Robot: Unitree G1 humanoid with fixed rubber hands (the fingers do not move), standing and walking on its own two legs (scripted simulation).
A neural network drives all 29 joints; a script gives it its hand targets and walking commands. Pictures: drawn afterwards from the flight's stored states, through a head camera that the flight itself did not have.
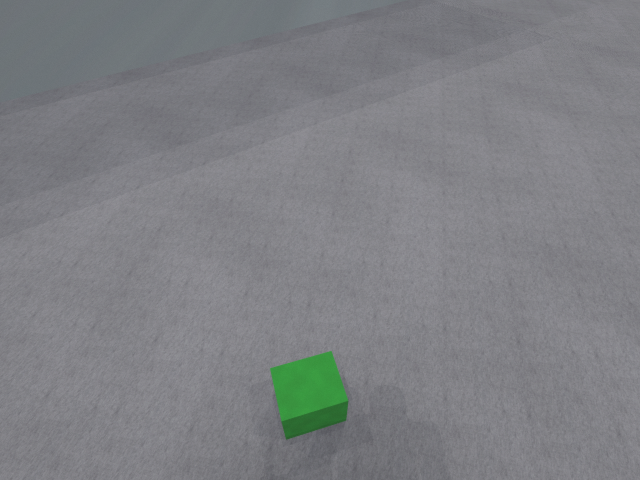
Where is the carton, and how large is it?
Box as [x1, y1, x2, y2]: [270, 351, 347, 439]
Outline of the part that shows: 331,351 270,368 286,439 345,420 347,398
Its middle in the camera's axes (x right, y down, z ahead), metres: -0.03 +0.47 +1.15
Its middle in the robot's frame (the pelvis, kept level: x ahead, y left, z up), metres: +0.49 +0.05 -0.69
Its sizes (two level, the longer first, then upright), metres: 0.186 0.151 0.164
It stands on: the floor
